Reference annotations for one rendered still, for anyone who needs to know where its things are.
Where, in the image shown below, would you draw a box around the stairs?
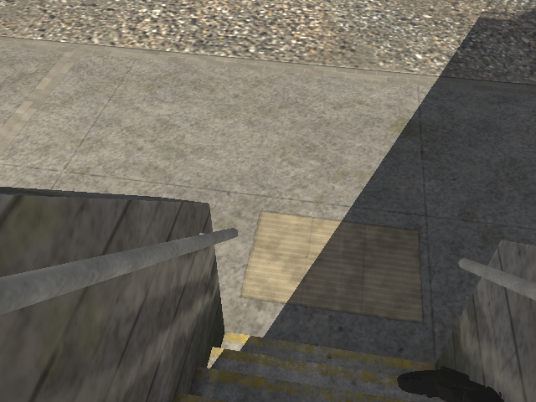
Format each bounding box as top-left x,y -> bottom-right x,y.
173,332 -> 446,402

